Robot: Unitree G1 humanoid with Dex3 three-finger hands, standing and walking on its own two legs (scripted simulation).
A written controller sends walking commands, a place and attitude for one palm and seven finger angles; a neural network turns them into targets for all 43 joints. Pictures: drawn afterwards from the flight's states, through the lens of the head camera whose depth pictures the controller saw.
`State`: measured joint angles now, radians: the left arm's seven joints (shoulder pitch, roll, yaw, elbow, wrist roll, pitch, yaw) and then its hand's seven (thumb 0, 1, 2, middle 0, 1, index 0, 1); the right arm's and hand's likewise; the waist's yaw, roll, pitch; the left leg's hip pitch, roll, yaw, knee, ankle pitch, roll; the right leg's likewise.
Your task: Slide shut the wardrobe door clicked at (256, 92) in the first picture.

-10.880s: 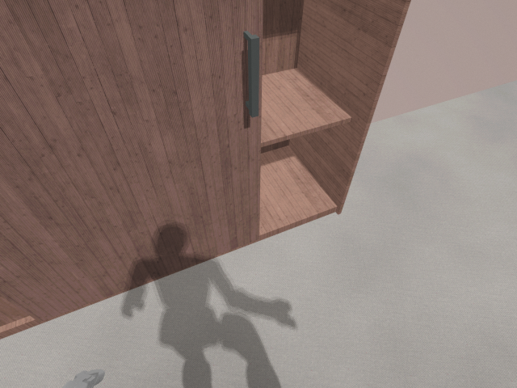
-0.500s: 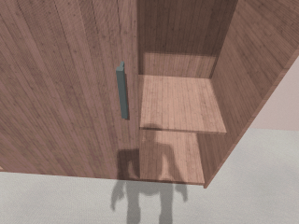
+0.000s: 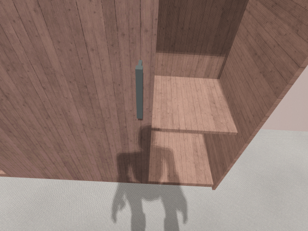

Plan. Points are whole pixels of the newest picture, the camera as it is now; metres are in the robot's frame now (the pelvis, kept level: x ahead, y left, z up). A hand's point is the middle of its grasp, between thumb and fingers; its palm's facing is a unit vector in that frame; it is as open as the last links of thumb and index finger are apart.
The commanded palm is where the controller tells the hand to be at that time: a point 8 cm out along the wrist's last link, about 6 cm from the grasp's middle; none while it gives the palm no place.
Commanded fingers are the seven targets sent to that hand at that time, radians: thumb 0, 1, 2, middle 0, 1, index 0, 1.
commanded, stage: come to a stop and stand still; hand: left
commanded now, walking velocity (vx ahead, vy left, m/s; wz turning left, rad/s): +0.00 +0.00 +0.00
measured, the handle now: (140, 91) +0.52 +0.09 +0.08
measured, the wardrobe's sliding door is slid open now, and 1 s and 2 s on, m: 0.44 0.44 0.44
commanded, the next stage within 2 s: look again from close up in 0.40 s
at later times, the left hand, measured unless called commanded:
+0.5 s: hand out of the picture -0.08 +0.17 -0.18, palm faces +0.04 -0.98 -0.18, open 7.3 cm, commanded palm none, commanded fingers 0.00 0.90 0.90 -0.20 -0.30 -0.20 -0.30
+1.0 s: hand out of the picture -0.05 +0.13 -0.17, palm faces +0.04 -0.98 -0.17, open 7.3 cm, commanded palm none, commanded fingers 0.00 0.90 0.90 -0.20 -0.30 -0.20 -0.30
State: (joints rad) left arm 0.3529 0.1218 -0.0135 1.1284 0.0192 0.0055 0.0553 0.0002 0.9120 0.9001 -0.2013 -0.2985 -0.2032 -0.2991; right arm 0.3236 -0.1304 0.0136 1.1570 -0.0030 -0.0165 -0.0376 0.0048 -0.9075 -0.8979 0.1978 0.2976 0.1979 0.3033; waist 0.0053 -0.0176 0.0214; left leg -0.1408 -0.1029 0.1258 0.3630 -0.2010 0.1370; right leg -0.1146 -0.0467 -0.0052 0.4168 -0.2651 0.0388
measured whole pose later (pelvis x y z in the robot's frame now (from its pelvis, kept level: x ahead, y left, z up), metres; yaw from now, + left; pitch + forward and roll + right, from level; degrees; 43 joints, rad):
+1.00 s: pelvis -0.01 -0.03 +0.00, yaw +0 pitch -1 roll +0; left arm 0.37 0.11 -0.01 1.13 0.02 -0.01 0.05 0.00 0.91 0.90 -0.20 -0.30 -0.20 -0.30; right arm 0.31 -0.14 -0.01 1.15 0.00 -0.01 -0.03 0.00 -0.91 -0.90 0.20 0.30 0.20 0.30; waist 0.00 0.00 0.01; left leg -0.17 -0.08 0.12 0.34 -0.16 0.10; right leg -0.15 -0.02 -0.01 0.41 -0.24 0.01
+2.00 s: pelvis -0.01 -0.07 +0.00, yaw +1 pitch -1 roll +0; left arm 0.34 0.13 0.00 1.12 0.02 -0.02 0.04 0.00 0.91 0.90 -0.20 -0.30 -0.20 -0.30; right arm 0.29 -0.15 0.01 1.15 0.00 -0.01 -0.03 0.00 -0.91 -0.90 0.20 0.30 0.20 0.30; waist 0.01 0.00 0.02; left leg -0.17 -0.02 0.08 0.38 -0.19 0.04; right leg -0.12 0.03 -0.05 0.39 -0.24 -0.05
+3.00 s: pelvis +0.08 -0.04 -0.01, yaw +0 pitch -1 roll +0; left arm 0.40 0.12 0.02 1.16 0.01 0.02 0.04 0.00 0.91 0.90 -0.20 -0.30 -0.20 -0.30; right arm 0.29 -0.13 0.01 1.11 0.00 -0.03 -0.06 0.01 -0.91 -0.90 0.20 0.30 0.20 0.30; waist 0.03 -0.04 0.06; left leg -0.20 0.00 0.11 0.53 -0.30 0.05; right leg -0.10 -0.01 -0.02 0.60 -0.40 -0.01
